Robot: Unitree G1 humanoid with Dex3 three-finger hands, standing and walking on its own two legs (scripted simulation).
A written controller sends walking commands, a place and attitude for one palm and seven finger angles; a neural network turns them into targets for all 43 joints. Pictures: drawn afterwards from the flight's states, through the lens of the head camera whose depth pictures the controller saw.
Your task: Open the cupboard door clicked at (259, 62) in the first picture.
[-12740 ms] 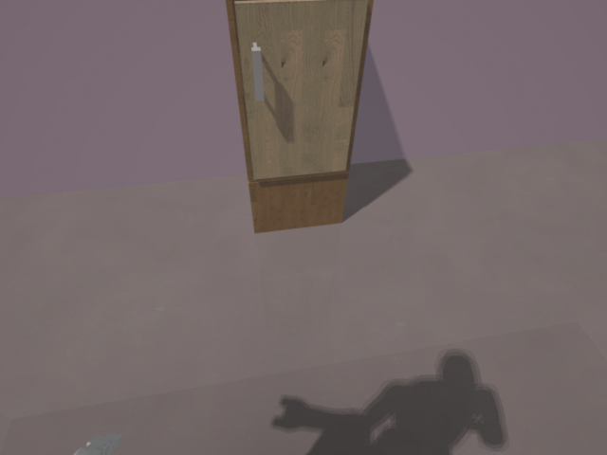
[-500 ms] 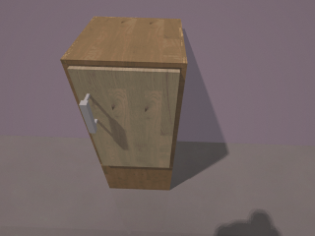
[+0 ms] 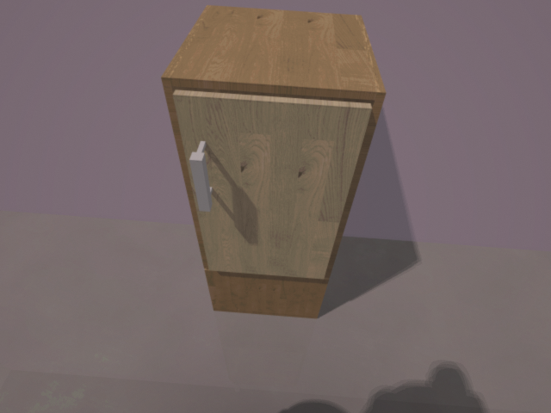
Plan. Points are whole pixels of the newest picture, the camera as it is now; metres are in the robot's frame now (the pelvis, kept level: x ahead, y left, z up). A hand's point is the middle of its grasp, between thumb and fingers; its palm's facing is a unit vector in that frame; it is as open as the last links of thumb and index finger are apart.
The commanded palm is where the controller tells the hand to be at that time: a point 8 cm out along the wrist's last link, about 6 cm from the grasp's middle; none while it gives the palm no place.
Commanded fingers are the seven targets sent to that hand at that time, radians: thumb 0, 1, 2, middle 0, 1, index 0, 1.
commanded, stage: come to a stop and stand still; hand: left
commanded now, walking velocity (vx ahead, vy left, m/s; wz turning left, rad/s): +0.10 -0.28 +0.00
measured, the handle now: (204, 176) +0.55 +0.20 +0.00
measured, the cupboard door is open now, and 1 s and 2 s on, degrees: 0 0 0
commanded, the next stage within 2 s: look again from close up in 1.18 s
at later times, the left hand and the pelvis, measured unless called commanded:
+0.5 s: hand out of the picture -0.02 +0.15 -0.17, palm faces +0.03 -0.99 -0.12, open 7.4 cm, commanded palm none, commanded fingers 0.00 0.90 0.90 -0.20 -0.30 -0.20 -0.30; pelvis -0.01 +0.00 +0.01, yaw -2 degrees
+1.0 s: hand out of the picture +0.07 +0.24 -0.17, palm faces -0.03 -0.97 -0.24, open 7.4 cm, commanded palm none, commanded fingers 0.00 0.90 0.90 -0.20 -0.30 -0.20 -0.30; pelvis +0.04 +0.06 +0.01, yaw -4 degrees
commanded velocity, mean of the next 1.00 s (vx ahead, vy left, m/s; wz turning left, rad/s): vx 0.02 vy -0.04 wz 0.00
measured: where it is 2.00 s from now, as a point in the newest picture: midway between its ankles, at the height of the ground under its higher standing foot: outside the picture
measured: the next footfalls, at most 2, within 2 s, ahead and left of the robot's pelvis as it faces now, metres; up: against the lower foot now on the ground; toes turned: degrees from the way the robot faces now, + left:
right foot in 0.30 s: +0.01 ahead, -0.09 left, +0.00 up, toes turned -5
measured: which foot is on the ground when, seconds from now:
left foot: down 0.00-1.00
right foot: up 0.00-0.28, down 0.30-1.00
